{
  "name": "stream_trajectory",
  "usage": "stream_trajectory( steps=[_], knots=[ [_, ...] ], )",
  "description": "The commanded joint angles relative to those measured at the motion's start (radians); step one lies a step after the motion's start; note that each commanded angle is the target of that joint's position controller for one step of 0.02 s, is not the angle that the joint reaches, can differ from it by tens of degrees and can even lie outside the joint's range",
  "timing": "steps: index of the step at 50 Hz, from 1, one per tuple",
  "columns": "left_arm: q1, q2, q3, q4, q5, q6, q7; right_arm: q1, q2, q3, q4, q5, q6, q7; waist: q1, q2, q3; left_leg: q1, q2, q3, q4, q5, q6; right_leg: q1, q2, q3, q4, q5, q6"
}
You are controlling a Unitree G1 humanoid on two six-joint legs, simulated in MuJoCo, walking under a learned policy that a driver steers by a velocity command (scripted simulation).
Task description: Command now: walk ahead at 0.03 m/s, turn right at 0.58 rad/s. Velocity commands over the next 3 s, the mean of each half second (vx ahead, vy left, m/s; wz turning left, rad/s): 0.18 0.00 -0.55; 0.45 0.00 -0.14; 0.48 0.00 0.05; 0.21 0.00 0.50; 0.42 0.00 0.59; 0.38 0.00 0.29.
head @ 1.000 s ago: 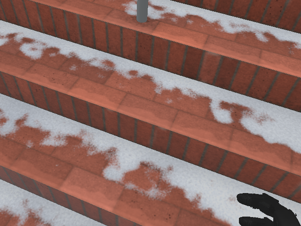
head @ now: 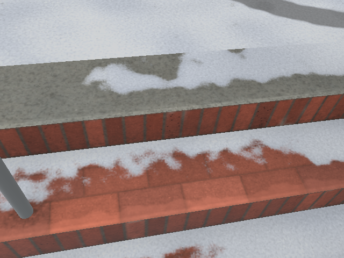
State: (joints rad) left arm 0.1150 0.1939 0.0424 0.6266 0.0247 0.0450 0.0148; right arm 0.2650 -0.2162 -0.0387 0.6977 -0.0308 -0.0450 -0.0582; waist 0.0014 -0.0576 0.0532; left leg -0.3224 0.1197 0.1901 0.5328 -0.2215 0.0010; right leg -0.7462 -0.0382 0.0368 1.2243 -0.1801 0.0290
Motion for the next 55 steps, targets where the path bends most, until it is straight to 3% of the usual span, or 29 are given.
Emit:
stream_trajectory(
  steps=[1, 3, 4, 5, 6, 7, 9, 11, 13, 15, 19, 22, 26, 27, 28, 29, 31, 33, 34, 35, 36, 37, 38, 39, 41, 46, 50, 53, 55],
  knots=[
    [0.031, 0.047, 0.017, -0.076, -0.018, -0.021, -0.008, -0.091, -0.137, -0.035, -0.155, 0.004, 0.013, -0.02, -0.002, 0.309, -0.179, 0.113, 0.172, -0.048, -0.172, 0.295, 0.116, 0.281, -0.015, -0.059, -0.35, -0.093, -0.002],
    [0.046, 0.041, 0.028, -0.069, -0.019, -0.041, -0.014, -0.024, -0.171, -0.059, -0.122, 0.004, 0.035, -0.004, -0.026, 0.225, -0.203, 0.191, 0.201, -0.041, -0.071, 0.259, 0.089, 0.382, 0.023, -0.143, -0.592, -0.053, -0.017],
    [0.116, 0.06, 0.038, -0.028, -0.01, -0.053, -0.031, 0.043, -0.148, -0.055, -0.095, 0.015, 0.059, 0.004, -0.031, 0.17, -0.209, 0.21, 0.156, 0.004, 0.096, 0.245, 0.069, 0.454, 0.059, -0.102, -0.777, -0.063, -0.024],
    [0.139, 0.095, 0.049, -0.02, 0.012, -0.07, -0.038, 0.092, -0.139, -0.054, -0.083, 0.014, 0.067, 0.014, -0.029, 0.028, -0.177, 0.063, 0.106, 0.018, 0.3, -0.02, 0.03, 0.556, 0.038, -0.002, -0.856, 0.114, -0.015],
    [0.169, 0.205, 0.071, -0.063, 0.004, -0.079, -0.037, 0.122, -0.054, -0.034, -0.13, 0.006, 0.076, 0.022, -0.053, -0.23, -0.199, -0.244, 0.033, 0.011, 0.593, -0.376, -0.057, 0.7, -0.233, 0.345, -0.688, 0.913, -0.09],
    [0.216, 0.26, 0.09, -0.082, -0.005, -0.078, -0.009, 0.024, -0.041, -0.025, -0.164, 0.035, 0.079, 0.019, 0.088, -0.322, -0.378, -0.294, -0.072, -0.105, 0.851, -0.404, -0.099, 0.741, -0.369, 0.497, -0.776, 1.016, -0.313],
    [0.141, 0.222, 0.077, -0.079, 0.019, -0.046, 0.011, -0.148, -0.018, -0.019, -0.188, 0.034, 0.061, 0.033, 0.066, -0.185, -0.278, -0.378, -0.054, -0.205, 1.151, -0.222, -0.095, 0.592, -0.249, 0.434, -0.835, 0.412, -0.353],
    [0.152, 0.173, 0.067, -0.059, 0.005, -0.036, 0.015, -0.187, -0.021, -0.014, -0.208, 0.002, 0.059, 0.035, 0.044, -0.102, -0.137, -0.521, -0.053, -0.209, 1.271, -0.155, -0.066, 0.529, -0.141, 0.375, -0.845, 0.027, -0.289],
    [0.187, 0.148, 0.062, -0.036, -0.005, -0.042, 0.014, -0.192, -0.011, -0.003, -0.227, -0.025, 0.049, 0.055, 0.044, -0.04, -0.123, -0.612, -0.086, -0.204, 1.358, -0.14, -0.024, 0.546, -0.105, 0.421, -0.885, -0.288, -0.281],
    [0.267, 0.159, 0.064, 0.008, 0.006, -0.073, 0.022, -0.226, 0.035, 0.017, -0.258, -0.031, 0.043, 0.054, 0.054, -0.029, -0.14, -0.709, -0.104, -0.208, 1.477, -0.146, -0.003, 0.612, -0.126, 0.485, -0.909, -0.286, -0.323],
    [0.323, 0.177, 0.066, 0.068, 0.006, -0.125, 0.017, -0.254, 0.018, 0.029, -0.282, -0.038, 0.042, 0.053, 0.05, -0.04, -0.112, -0.886, -0.093, -0.235, 1.534, -0.163, 0.009, 0.662, -0.149, 0.526, -0.935, -0.361, -0.35],
    [0.336, 0.165, 0.065, 0.118, 0.01, -0.136, 0.004, -0.312, 0.046, 0.039, -0.311, -0.029, 0.058, 0.044, 0.053, -0.096, -0.093, -0.995, -0.088, -0.239, 1.654, -0.222, 0.022, 0.64, -0.174, 0.538, -0.966, -0.448, -0.356],
    [0.386, 0.173, 0.068, 0.19, 0.002, -0.143, 0.015, -0.439, 0.096, 0.068, -0.401, -0.038, 0.063, 0.026, 0.052, -0.035, -0.062, -1.114, -0.037, -0.293, 1.593, -0.35, 0.047, 0.639, -0.198, 0.504, -0.993, -0.526, -0.287],
    [0.34, 0.213, 0.069, 0.162, 0.006, -0.156, 0.031, -0.488, 0.098, 0.076, -0.438, 0.0, 0.048, 0.01, 0.037, -0.022, -0.002, -1.086, -0.033, -0.266, 1.441, -0.383, 0.024, 0.573, -0.179, 0.467, -1.051, -0.492, -0.272],
    [0.281, 0.228, 0.078, 0.149, -0.014, -0.164, 0.047, -0.465, 0.097, 0.078, -0.439, -0.002, 0.054, 0.01, -0.008, -0.048, -0.05, -0.909, -0.01, -0.325, 1.339, -0.377, 0.041, 0.465, -0.192, 0.45, -1.081, -0.418, -0.24],
    [0.168, 0.272, 0.078, 0.111, -0.029, -0.157, 0.045, -0.331, 0.073, 0.082, -0.407, -0.001, 0.066, 0.02, -0.088, -0.022, -0.125, -0.566, -0.008, -0.228, 1.058, -0.287, 0.043, 0.311, -0.152, 0.314, -1.173, -0.339, -0.199],
    [0.058, 0.31, 0.094, 0.079, -0.053, -0.143, 0.015, -0.113, 0.02, 0.047, -0.322, 0.039, 0.082, 0.02, -0.158, -0.19, -0.191, -0.015, -0.065, -0.106, 0.941, -0.445, 0.063, 0.095, -0.14, 0.134, -1.224, 0.088, -0.188],
    [0.07, 0.258, 0.089, 0.078, -0.051, -0.135, -0.022, 0.153, -0.075, -0.009, -0.2, 0.025, 0.096, 0.017, -0.233, -0.088, -0.242, 0.06, -0.185, -0.073, 0.758, -0.536, 0.1, 0.33, -0.113, 0.047, -0.865, 0.774, -0.177],
    [0.027, 0.196, 0.072, 0.057, -0.028, -0.123, -0.031, 0.321, -0.153, -0.037, -0.134, 0.0, 0.082, 0.032, -0.302, 0.129, -0.188, 0.024, -0.127, -0.389, 0.347, -0.644, 0.116, 0.302, -0.074, 0.061, -0.398, 0.618, -0.146],
    [0.089, 0.013, 0.035, -0.014, 0.015, -0.106, -0.054, 0.314, -0.232, -0.028, -0.097, 0.02, 0.08, 0.022, -0.223, 0.688, -0.119, -0.038, 0.033, -1.093, -0.316, -1.142, 0.103, 0.01, 0.198, 0.144, 0.021, -0.185, -0.095],
    [0.134, -0.053, 0.037, -0.004, 0.075, -0.103, -0.068, 0.128, -0.238, -0.033, -0.147, 0.073, 0.071, -0.001, -0.105, 0.596, -0.046, -0.141, 0.143, -1.492, -0.551, -1.359, 0.072, -0.11, 0.258, 0.428, 0.36, -0.091, -0.084],
    [0.147, -0.036, 0.035, -0.018, 0.085, -0.111, -0.072, -0.068, -0.193, -0.017, -0.175, 0.066, 0.06, 0.003, 0.026, 0.421, 0.061, -0.25, 0.146, -1.432, -0.475, -1.245, 0.054, -0.179, 0.212, 0.354, 0.516, 0.026, -0.071],
    [0.197, -0.025, 0.023, -0.017, 0.078, -0.104, -0.064, -0.145, -0.156, -0.017, -0.134, 0.049, 0.049, 0.013, 0.124, 0.349, 0.086, -0.341, 0.112, -1.181, -0.303, -1.094, 0.05, -0.159, 0.143, 0.221, 0.565, 0.059, -0.072],
    [0.228, -0.01, 0.015, -0.002, 0.071, -0.098, -0.057, -0.153, -0.102, -0.013, -0.083, 0.036, 0.037, 0.023, 0.147, 0.319, 0.062, -0.37, 0.077, -0.959, -0.18, -0.948, 0.057, -0.14, 0.108, 0.15, 0.583, 0.089, -0.066],
    [0.16, 0.023, 0.006, -0.011, 0.045, -0.089, -0.057, -0.082, 0.0, 0.006, 0.016, 0.009, 0.008, 0.046, 0.11, 0.229, 0.011, -0.361, 0.033, -0.675, -0.081, -0.739, 0.086, -0.133, 0.077, 0.065, 0.622, 0.125, -0.074],
    [-0.01, -0.046, -0.037, -0.045, 0.02, -0.09, -0.065, 0.254, -0.001, -0.01, 0.184, 0.024, -0.003, 0.053, 0.002, 0.082, 0.044, -0.016, 0.037, -0.564, -0.158, -0.457, 0.097, -0.392, 0.022, 0.025, 0.551, 0.075, -0.096],
    [-0.088, 0.012, -0.026, -0.07, 0.018, -0.079, -0.08, 0.304, 0.012, -0.004, 0.149, 0.037, -0.015, 0.021, -0.058, 0.146, 0.055, 0.138, 0.049, -0.503, -0.331, -0.269, 0.175, -0.399, -0.015, -0.098, 0.247, 0.093, -0.028],
    [-0.056, -0.049, -0.021, -0.03, 0.028, -0.078, -0.069, 0.396, -0.022, -0.023, 0.178, 0.017, -0.05, 0.02, -0.068, 0.167, -0.001, 0.358, 0.081, -0.515, -0.276, 0.015, 0.224, -0.526, -0.015, -0.108, 0.406, 0.061, -0.059],
    [-0.169, -0.043, -0.013, -0.073, 0.033, -0.094, -0.067, 0.41, -0.031, -0.03, 0.176, 0.009, -0.064, 0.013, -0.076, 0.125, 0.024, 0.482, 0.116, -0.511, -0.253, 0.194, 0.216, -0.689, -0.029, -0.115, 0.504, -0.057, -0.069]
  ],
)
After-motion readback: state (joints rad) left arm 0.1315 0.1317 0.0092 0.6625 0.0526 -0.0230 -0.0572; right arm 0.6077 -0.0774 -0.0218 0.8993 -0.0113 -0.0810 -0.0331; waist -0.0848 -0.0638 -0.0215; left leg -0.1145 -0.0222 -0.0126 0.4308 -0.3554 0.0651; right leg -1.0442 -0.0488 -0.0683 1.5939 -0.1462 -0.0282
